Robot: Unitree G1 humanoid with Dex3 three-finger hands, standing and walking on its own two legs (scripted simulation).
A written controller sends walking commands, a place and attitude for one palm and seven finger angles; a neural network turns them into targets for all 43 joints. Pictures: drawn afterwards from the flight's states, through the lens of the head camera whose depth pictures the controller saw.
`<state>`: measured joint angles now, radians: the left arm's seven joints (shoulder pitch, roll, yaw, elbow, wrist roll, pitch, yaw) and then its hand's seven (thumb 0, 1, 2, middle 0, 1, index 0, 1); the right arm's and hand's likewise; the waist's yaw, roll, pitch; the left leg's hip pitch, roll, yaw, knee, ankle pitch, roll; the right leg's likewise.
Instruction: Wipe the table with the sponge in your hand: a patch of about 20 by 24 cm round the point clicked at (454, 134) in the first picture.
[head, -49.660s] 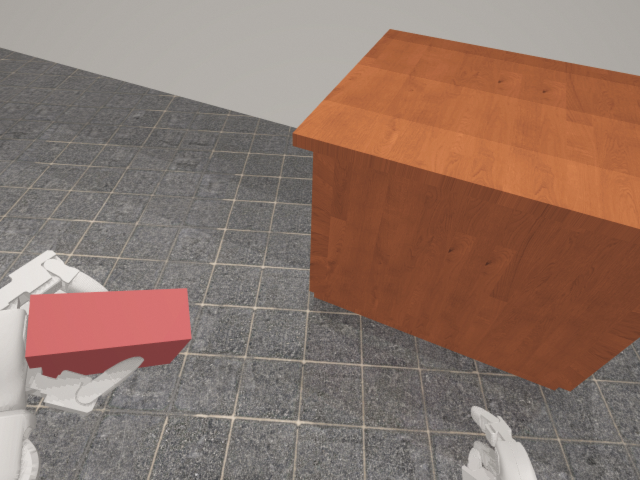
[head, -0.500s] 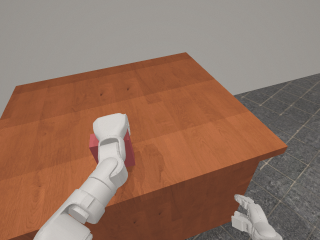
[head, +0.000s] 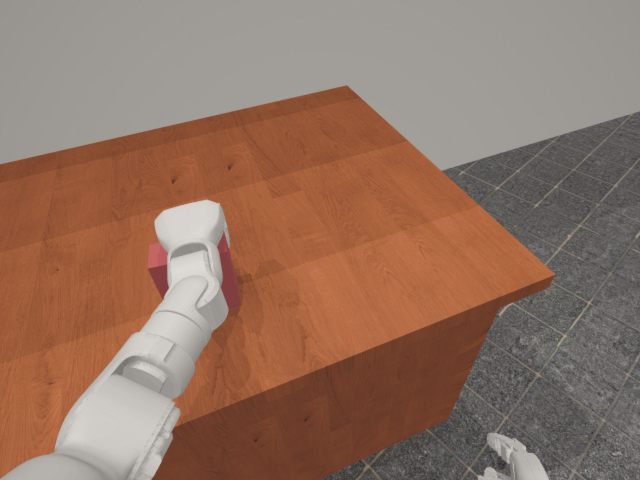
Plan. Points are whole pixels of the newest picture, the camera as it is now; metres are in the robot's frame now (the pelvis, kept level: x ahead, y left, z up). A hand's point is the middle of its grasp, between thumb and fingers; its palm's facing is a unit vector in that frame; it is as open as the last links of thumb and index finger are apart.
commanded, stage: wipe forward along the third lane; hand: left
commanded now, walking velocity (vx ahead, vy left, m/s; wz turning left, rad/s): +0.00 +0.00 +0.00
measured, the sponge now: (201, 286) +0.38 +0.21 +0.03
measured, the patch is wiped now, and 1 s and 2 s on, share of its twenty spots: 0.85 1.00 1.00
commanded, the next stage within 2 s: wipe back along the third lane in 0.72 s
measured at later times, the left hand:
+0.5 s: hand (191, 236) +0.44 +0.22 +0.08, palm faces -0.06 -0.03 -1.00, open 9.3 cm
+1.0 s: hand (186, 220) +0.47 +0.24 +0.08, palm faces -0.07 +0.03 -1.00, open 9.3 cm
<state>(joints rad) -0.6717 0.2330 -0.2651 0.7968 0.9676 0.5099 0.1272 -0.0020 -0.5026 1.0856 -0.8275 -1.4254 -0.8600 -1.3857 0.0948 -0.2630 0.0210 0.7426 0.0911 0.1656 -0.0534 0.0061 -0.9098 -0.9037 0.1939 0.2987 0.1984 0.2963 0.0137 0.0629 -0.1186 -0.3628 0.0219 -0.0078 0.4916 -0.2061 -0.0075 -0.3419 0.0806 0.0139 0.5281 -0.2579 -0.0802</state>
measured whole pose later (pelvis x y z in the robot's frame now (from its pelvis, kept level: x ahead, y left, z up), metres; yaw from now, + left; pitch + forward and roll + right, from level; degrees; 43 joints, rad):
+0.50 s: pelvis +0.01 +0.02 +0.00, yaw +0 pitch +8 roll +0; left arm -0.79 0.27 -0.21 0.97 0.99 0.44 0.17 0.00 -0.50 1.09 -0.83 -1.43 -0.86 -1.39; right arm 0.13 -0.26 0.01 0.75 0.08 0.16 -0.04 0.00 -0.91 -0.90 0.19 0.30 0.20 0.30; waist -0.02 0.05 -0.14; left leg -0.43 0.01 0.00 0.51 -0.22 -0.01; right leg -0.39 0.07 0.02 0.51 -0.26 -0.05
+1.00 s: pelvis +0.01 +0.04 +0.00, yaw -1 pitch +12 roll -1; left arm -0.95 0.30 -0.22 1.14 1.01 0.44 0.21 0.00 -0.50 1.09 -0.82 -1.44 -0.85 -1.40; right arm 0.24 -0.25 -0.01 0.79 0.05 0.13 -0.02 0.00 -0.91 -0.90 0.20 0.30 0.20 0.30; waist -0.06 0.05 -0.15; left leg -0.53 0.00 0.01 0.57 -0.24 0.02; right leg -0.48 0.06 0.03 0.53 -0.26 -0.02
